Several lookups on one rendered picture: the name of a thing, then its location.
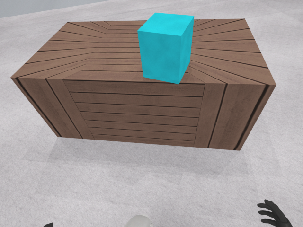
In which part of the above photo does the right robot hand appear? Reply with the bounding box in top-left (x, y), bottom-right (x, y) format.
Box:
top-left (257, 199), bottom-right (293, 227)

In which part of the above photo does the carton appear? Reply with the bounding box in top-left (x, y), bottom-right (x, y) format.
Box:
top-left (137, 13), bottom-right (194, 84)

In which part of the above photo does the pedestal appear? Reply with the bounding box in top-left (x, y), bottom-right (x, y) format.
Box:
top-left (10, 18), bottom-right (276, 151)

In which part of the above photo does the robot left thigh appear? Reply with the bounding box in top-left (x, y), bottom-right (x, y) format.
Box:
top-left (124, 215), bottom-right (154, 227)

